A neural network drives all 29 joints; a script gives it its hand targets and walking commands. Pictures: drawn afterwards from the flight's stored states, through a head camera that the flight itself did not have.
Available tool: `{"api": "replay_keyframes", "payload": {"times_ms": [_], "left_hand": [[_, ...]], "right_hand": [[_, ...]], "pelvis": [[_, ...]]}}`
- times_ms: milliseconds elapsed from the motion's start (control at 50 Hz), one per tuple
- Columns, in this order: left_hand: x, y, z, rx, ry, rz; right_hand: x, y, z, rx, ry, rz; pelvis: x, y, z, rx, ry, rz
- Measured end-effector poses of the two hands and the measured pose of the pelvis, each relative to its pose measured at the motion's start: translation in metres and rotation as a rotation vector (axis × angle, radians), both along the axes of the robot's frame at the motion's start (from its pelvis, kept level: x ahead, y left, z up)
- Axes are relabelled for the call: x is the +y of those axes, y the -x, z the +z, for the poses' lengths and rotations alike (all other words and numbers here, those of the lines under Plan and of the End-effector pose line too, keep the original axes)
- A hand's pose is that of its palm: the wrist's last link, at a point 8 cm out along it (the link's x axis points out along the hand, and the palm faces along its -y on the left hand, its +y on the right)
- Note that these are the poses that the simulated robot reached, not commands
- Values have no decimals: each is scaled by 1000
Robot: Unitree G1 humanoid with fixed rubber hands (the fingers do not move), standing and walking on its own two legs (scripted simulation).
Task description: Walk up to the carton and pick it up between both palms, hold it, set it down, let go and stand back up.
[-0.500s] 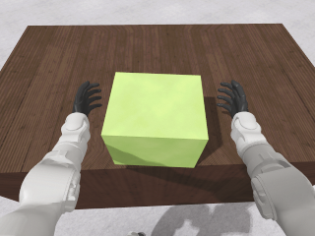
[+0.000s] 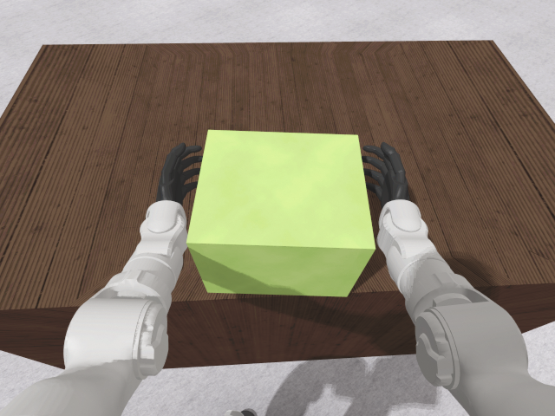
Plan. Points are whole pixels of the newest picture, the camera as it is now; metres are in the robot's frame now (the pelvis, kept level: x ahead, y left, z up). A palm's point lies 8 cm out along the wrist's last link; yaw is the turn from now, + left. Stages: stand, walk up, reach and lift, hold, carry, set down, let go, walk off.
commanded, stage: reach and lift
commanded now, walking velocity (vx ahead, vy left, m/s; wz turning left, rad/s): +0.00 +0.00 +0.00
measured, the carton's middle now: (280, 216) +0.42 +0.06 -0.01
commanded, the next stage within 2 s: none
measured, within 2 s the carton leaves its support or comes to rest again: leaves its support in 1.44 s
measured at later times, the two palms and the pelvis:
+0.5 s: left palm (170, 199) +0.40 +0.22 +0.05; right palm (392, 197) +0.43 -0.11 +0.06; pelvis +0.00 +0.01 +0.01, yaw +0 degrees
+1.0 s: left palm (172, 200) +0.40 +0.22 +0.05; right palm (394, 204) +0.43 -0.11 +0.06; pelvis +0.03 +0.00 +0.02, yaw +0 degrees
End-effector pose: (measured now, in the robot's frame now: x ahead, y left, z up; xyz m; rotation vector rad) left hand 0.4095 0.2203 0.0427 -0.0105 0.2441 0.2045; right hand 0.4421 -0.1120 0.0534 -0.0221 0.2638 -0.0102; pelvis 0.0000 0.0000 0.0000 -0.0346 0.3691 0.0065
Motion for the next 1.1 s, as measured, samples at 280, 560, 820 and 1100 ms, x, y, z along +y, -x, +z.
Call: {"api": "replay_keyframes", "payload": {"times_ms": [280, 560, 820, 1100], "left_hand": [[-1, 5, 3, 8, 8, 20], [-3, 12, 8, -33, -15, -4], [-4, 10, 3, 8, -24, -19], [-4, 12, 5, 3, -48, -22]], "right_hand": [[2, 1, 4, 26, 1, -4], [1, 13, 9, -39, 34, -15], [-1, 15, 4, -17, 53, -15], [0, 17, 3, -50, 51, -18]], "pelvis": [[6, 0, 4, -26, 3, -4], [5, -4, 15, -109, -5, 8], [5, -22, 22, -167, -18, 6], [2, -27, 24, -184, -18, 4]]}}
